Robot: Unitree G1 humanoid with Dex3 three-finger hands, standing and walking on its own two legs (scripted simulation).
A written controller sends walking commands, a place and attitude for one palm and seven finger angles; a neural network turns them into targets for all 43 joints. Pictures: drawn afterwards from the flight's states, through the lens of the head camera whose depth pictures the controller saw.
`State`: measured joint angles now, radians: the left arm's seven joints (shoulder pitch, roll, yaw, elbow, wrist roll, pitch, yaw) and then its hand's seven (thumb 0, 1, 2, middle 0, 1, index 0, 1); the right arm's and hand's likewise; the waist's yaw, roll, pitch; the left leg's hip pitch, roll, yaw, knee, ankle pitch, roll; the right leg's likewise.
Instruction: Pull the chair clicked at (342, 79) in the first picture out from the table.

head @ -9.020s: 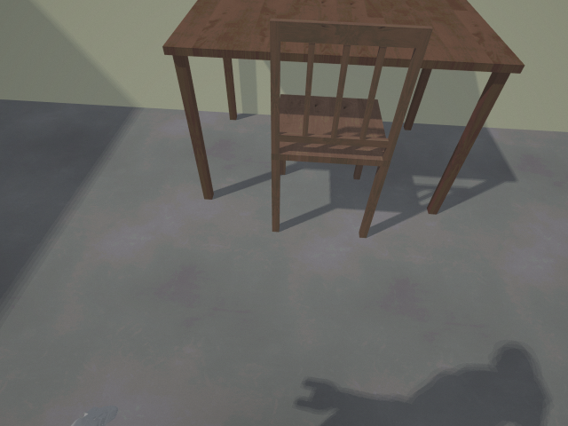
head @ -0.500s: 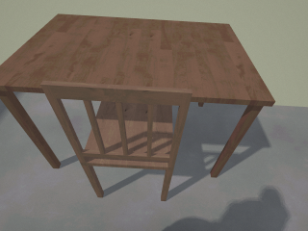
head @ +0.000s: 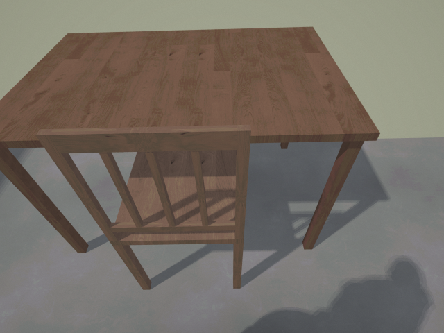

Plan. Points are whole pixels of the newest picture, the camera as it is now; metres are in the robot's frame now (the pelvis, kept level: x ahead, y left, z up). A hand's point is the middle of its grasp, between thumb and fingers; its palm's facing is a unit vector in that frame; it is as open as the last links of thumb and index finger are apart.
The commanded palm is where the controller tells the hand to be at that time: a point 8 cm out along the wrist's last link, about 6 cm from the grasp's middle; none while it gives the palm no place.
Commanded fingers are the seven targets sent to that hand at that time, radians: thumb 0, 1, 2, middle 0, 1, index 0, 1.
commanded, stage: come to a stop and stand still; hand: left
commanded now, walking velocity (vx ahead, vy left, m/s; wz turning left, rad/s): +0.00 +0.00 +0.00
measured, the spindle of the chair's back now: (162, 192) +0.46 +0.19 -0.08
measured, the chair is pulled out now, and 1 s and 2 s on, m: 0.00 0.00 0.00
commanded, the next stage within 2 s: look again from close up in 0.90 s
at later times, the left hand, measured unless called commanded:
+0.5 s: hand out of the picture +0.01 +0.14 -0.17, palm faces +0.06 -0.98 -0.17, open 7.4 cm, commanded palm none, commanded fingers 0.00 0.90 0.90 -0.20 -0.30 -0.20 -0.30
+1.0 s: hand out of the picture +0.03 +0.15 -0.17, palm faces +0.07 -0.98 -0.17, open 7.4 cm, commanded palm none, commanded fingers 0.00 0.90 0.90 -0.20 -0.30 -0.20 -0.30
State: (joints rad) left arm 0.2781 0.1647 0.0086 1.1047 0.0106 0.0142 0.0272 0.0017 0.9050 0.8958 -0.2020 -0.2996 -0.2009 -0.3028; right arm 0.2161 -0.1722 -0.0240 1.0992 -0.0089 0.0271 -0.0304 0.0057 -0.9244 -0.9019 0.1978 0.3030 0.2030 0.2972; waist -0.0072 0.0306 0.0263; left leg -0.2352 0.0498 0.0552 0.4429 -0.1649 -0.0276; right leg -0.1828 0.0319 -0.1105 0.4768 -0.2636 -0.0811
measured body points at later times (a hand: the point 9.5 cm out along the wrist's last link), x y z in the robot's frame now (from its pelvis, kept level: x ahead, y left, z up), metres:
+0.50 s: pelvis +0.04 -0.01 +0.00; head +0.05 -0.02 +0.45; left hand +0.01 +0.20 -0.15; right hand +0.00 -0.20 -0.17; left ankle +0.05 +0.14 -0.74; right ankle +0.00 -0.06 -0.74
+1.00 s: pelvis +0.06 +0.00 +0.00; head +0.06 -0.01 +0.45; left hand +0.02 +0.21 -0.16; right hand +0.05 -0.21 -0.16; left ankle +0.05 +0.14 -0.74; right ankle +0.00 -0.06 -0.74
